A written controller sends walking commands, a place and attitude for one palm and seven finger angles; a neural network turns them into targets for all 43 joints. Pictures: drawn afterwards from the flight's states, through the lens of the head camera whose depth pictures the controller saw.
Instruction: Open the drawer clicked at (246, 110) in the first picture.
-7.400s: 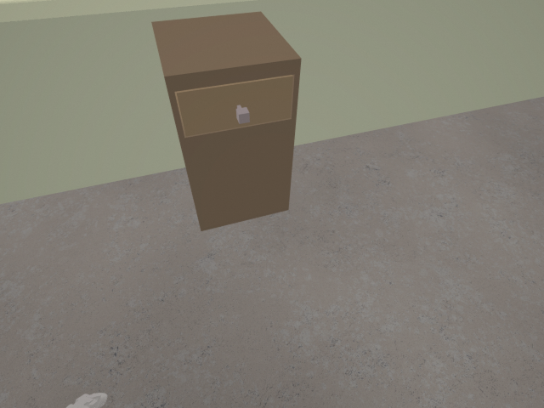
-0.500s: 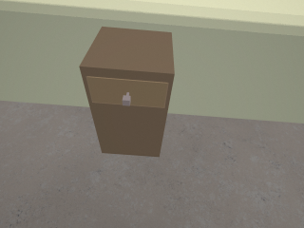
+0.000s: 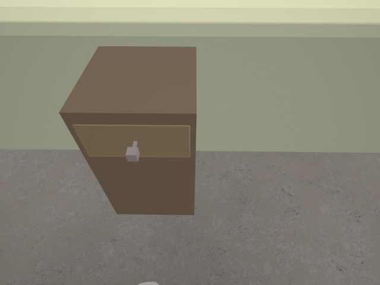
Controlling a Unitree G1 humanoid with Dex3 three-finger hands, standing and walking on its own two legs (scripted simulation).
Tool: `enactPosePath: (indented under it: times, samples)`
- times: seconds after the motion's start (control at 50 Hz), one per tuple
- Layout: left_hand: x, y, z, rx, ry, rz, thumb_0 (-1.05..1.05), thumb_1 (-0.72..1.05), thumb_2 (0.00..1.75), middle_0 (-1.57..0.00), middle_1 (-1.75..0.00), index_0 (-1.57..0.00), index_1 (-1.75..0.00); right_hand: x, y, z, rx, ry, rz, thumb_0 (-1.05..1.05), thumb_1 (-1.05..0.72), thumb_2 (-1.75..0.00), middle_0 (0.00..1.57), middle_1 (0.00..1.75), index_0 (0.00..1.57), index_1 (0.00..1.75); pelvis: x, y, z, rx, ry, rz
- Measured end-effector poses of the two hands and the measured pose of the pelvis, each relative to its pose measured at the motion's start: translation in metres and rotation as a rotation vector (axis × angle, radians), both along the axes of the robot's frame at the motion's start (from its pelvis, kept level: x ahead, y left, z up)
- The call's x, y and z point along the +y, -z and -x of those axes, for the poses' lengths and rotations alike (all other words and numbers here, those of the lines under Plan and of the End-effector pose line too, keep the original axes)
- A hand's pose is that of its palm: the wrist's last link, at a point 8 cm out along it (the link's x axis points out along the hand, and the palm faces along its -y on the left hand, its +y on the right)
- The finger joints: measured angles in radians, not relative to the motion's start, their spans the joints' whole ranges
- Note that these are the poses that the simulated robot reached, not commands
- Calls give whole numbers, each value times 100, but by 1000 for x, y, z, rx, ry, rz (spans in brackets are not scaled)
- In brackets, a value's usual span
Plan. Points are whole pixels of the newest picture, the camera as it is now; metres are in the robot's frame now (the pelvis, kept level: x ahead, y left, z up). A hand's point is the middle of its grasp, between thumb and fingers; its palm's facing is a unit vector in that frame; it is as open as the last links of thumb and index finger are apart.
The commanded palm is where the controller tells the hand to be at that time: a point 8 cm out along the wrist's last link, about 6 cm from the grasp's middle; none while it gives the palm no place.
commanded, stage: come to a stop and stand still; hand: left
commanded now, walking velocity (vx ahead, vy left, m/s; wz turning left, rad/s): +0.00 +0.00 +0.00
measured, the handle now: (133, 150) +0.57 +0.22 -0.15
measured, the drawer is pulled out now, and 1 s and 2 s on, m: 0.00 0.00 0.00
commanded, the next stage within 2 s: look again from close up in 1.38 s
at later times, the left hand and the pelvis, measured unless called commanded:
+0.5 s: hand out of the picture +0.07 +0.19 -0.17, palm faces +0.03 -0.96 -0.28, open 7.4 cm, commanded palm none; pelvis +0.05 -0.01 -0.01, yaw -3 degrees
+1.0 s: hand out of the picture +0.03 +0.18 -0.17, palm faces +0.07 -0.97 -0.23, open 7.3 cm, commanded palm none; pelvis +0.02 -0.01 +0.00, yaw -1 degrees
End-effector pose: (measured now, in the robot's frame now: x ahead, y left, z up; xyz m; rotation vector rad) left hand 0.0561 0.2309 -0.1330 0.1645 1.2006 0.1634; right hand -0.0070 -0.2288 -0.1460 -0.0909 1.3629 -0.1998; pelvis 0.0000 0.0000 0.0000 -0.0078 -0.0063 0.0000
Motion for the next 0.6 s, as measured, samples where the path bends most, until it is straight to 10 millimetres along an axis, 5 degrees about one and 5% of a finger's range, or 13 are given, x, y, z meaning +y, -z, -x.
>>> enactPosePath:
  times: [0.14,0.28,0.4,0.6]
  samples:
    - [-1,17,3,105,-44,54,-1,92,90,-20,-30,-20,-30,7,-8,-101,-149,-71,39,1,-93,-89,20,30,19,30,9,4,-42,-14,14,30]
    - [-4,26,3,212,-65,80,0,91,90,-19,-30,-20,-30,30,-10,-146,-156,-92,28,0,-92,-89,20,30,19,30,16,4,-64,-7,33,-13]
    - [3,14,-2,233,-43,13,0,91,90,-20,-30,-20,-30,21,-1,-146,-149,-56,2,0,-92,-89,20,30,20,30,7,4,-56,10,50,-24]
    - [-16,-6,-12,114,-15,-85,0,91,90,-19,-30,-20,-30,-38,16,-100,-73,-14,-24,0,-91,-89,20,30,20,30,-31,6,-42,-12,43,-43]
